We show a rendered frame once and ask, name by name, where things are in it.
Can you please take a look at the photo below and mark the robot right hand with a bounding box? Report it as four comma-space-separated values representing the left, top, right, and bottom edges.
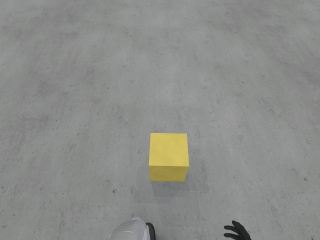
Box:
224, 220, 251, 240

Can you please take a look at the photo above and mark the carton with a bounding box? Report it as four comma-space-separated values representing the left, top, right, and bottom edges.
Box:
149, 133, 189, 182

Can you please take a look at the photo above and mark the robot left foot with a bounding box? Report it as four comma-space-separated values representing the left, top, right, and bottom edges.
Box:
145, 222, 156, 240

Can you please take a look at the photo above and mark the left robot thigh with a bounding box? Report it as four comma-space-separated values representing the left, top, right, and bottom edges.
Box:
108, 220, 149, 240

